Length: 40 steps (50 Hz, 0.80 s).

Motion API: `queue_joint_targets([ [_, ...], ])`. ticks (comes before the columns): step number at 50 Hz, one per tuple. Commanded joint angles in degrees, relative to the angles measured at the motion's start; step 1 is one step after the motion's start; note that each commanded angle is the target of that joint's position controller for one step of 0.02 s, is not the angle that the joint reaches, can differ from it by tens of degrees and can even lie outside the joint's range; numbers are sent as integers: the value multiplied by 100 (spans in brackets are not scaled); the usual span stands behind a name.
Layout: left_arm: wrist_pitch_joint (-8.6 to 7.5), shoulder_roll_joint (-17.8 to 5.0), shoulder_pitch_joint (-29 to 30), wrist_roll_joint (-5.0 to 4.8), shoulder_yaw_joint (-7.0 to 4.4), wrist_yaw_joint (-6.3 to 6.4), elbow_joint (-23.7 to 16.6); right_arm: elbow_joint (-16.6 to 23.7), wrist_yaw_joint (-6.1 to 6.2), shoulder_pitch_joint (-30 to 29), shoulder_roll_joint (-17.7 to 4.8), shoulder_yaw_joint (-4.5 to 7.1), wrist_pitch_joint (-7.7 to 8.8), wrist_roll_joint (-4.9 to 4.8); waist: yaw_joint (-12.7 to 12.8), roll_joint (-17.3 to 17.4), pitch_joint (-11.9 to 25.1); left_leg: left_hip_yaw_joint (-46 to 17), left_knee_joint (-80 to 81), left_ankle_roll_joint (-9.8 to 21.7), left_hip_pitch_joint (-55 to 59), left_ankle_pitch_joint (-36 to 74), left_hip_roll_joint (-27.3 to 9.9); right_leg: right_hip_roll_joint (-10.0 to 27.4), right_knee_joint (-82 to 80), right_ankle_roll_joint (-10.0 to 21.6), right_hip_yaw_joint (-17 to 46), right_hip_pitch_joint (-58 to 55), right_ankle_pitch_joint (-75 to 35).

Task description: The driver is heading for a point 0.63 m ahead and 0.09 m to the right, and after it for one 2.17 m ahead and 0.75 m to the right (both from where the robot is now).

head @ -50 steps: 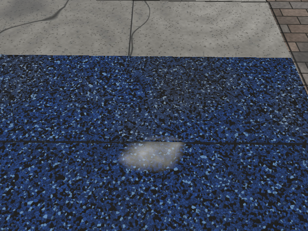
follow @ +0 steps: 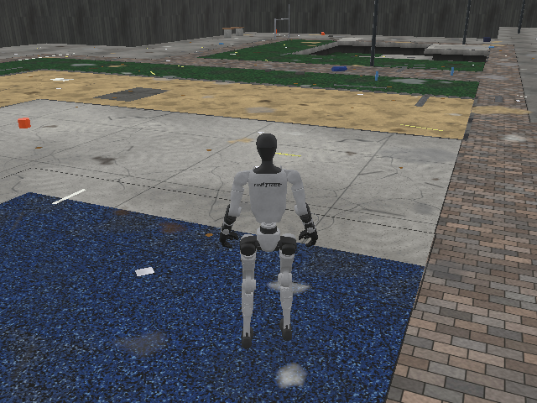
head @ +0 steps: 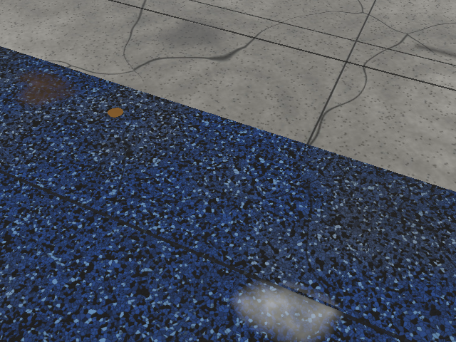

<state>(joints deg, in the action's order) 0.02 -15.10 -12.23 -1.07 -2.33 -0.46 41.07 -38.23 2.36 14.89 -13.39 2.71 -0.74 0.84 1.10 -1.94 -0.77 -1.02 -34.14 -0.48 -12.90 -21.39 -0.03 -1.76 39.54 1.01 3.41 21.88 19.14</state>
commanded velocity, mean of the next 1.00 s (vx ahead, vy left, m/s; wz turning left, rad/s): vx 0.80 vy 0.00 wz -0.03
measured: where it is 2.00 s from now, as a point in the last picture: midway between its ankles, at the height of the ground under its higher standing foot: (370, 105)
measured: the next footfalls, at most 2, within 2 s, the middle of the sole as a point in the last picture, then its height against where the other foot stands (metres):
right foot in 0.30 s outside the picture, level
left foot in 0.78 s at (313, 318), level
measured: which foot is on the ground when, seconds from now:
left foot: down 0.00-0.30, up 0.32-0.76, down 0.78-1.00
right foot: up 0.00-0.28, down 0.30-0.78, up 0.80-1.00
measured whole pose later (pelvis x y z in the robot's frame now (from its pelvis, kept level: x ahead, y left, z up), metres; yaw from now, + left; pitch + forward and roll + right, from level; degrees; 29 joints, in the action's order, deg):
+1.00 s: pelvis +0.61 -0.25 +0.00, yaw -2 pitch -1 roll +3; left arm -2.6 -12.4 -8.5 1.2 1.4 -1.9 39.5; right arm -53.0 -0.7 26.2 -15.5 2.4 5.5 1.6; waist -1.2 -1.1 -0.3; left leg 5.8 -21.5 9.4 -3.4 -18.6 10.5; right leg 6.8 69.5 2.6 7.8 42.8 9.0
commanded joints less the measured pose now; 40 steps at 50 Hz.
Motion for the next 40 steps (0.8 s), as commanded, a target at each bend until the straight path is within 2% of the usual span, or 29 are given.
queue_joint_targets([
  [1,-71,-615,1023,-127,-230,-65,-921,300,103,708,-1224,387,220,-52,-633,1487,-314,-2888,2352,1521,582,-2467,-2444,407,2216,173,-80,2265,1200],
  [2,-67,-574,919,-179,-248,-75,-928,274,106,567,-1176,365,338,-112,-465,1231,-605,-2993,2472,1492,789,-2718,-2515,614,2609,207,183,2875,1054],
  [3,-72,-512,769,-185,-233,-85,-885,286,93,375,-1108,350,427,-186,-353,1051,-689,-2686,2521,1315,1114,-2478,-2402,730,2612,188,301,3235,785],
  [4,-87,-514,705,-137,-226,-107,-857,292,78,290,-1080,352,472,-205,-349,904,-618,-2239,2557,1147,1323,-2011,-2277,797,2532,128,245,3300,508],
  [6,-113,-516,665,-58,-210,-170,-848,308,22,140,-1088,362,517,-144,-353,792,-425,-1182,2605,889,1184,-972,-1953,896,2242,-26,-69,2766,-36],
  [9,-92,-434,615,-75,-144,-250,-901,315,-107,-154,-1295,441,572,-113,-255,867,-269,114,2587,657,608,-279,-1585,945,1442,-78,-491,1556,-289],
  [10,111,-694,879,424,-218,-472,-1063,147,-172,82,-1342,422,543,337,-310,899,-287,525,2750,545,331,-824,-1548,755,934,63,-925,1026,111],
  [11,175,-762,922,389,-256,-553,-1086,98,-189,125,-1390,453,525,354,-369,1066,-342,667,2707,510,214,-1034,-1529,647,777,161,-1214,691,176],
  [12,186,-774,728,317,-265,-564,-1032,61,-202,128,-1410,450,501,310,-294,1075,-369,782,2480,511,133,-1005,-1601,520,627,274,-1368,355,147],
  [13,165,-783,242,273,-291,-525,-869,42,-216,44,-1450,451,471,260,-34,949,-262,972,1846,506,-37,-297,-1605,263,467,390,-1571,-266,98],
  [14,114,-870,-687,267,-381,-434,-541,15,-241,-23,-1440,434,428,233,476,490,173,1348,328,468,-202,1266,-1384,-145,251,525,-1689,-1260,231],
  [15,33,-1086,-2265,286,-493,-311,12,38,-271,-9,-1168,323,416,267,1207,-705,775,1579,-2183,420,-1150,2060,-1033,-334,-124,631,-1171,-2876,764],
  [16,-56,-1773,-2402,226,-482,-190,-94,496,-360,-256,-42,2,470,239,992,-2834,716,1063,-4174,175,-3327,-1323,-263,1458,-2036,912,2288,-3187,3449],
  [17,-79,-1832,-1740,142,-479,-144,-523,825,-353,-763,-426,35,532,243,931,-2090,666,-157,-4840,238,-3911,-837,-47,1950,-3497,1063,4476,-2705,3841],
  [18,-84,-1641,-1445,308,-459,-87,-487,751,-381,-874,-705,91,560,137,675,-988,320,-200,-5090,355,-4288,-98,-375,2294,-3215,1073,4053,-2645,3481],
  [19,-142,-1437,-1376,380,-421,-48,-434,506,-392,-679,-774,73,581,122,492,-226,226,-123,-4801,421,-4001,489,-664,2197,-2809,949,3207,-2143,2741],
  [20,-220,-1246,-1074,365,-355,-40,-433,274,-426,-378,-741,54,548,148,201,-50,174,-168,-4434,421,-3490,859,-832,1875,-2765,717,2454,-1610,2187],
  [21,-317,-1064,-872,320,-270,-33,-425,54,-480,-32,-711,52,453,140,-16,-185,49,-282,-4226,362,-3159,1123,-857,1669,-2937,483,1900,-1238,1871],
  [22,-429,-945,-863,293,-219,-41,-372,-65,-526,22,-708,69,339,71,-42,-228,-103,-463,-4119,316,-3002,1331,-744,1594,-3104,293,1474,-1027,1458],
  [24,-550,-869,-1010,276,-202,-60,-158,-191,-580,-94,-653,90,195,-75,-50,-23,-511,-678,-3874,333,-3368,1787,-461,1407,-3319,24,550,-1164,447],
  [27,-614,-677,-1248,250,-147,-88,41,-206,-620,-605,-588,65,204,-85,56,68,-704,-219,-2927,443,-3458,2365,-142,1032,-3512,-253,-746,-1536,-1403],
  [31,-665,-429,-1583,235,-13,24,379,-68,-708,-1253,-350,-86,267,-14,129,76,-725,732,-1717,645,-3352,2667,-52,947,-3565,-259,-1550,-2216,-3728],
  [33,-677,-520,-1510,220,15,115,473,-10,-722,-1308,-312,-155,274,-36,4,-47,-586,1235,-981,815,-2620,2665,196,940,-3316,-377,-1849,-2426,-5948],
  [35,-629,-842,-1471,261,-49,295,537,-98,-687,-922,-530,-125,226,-57,-288,-415,-137,1513,-720,969,-1911,2465,547,1135,-2529,-468,-1917,-3042,-8454],
  [36,-556,-1022,-1334,301,-106,398,523,-242,-655,-395,-712,-69,184,-62,-604,-573,146,1550,-677,1035,-1409,2220,720,1247,-1834,-503,-1908,-3244,-9323],
  [37,-457,-1180,-1062,355,-165,466,460,-483,-617,482,-965,34,148,-62,-1080,-627,508,1467,-710,1158,-558,1869,847,1347,-722,-496,-1847,-3121,-9792],
  [38,-369,-1324,-547,418,-222,486,302,-892,-549,1856,-1278,197,130,-54,-1752,-563,900,1021,-578,1448,762,1436,779,1406,970,-433,-1696,-2400,-9584],
  [39,-308,-1372,50,334,-279,408,199,-1168,-433,2821,-1495,374,141,-123,-2352,56,952,247,187,1936,1934,1432,359,743,3848,-312,-1762,-1178,-6249],
  [40,-456,-124,525,433,67,219,-16,-1315,-338,2218,-1368,340,98,-172,-1605,1431,211,-718,-436,1970,2371,1485,-88,-345,5842,-84,-1229,1325,691],
])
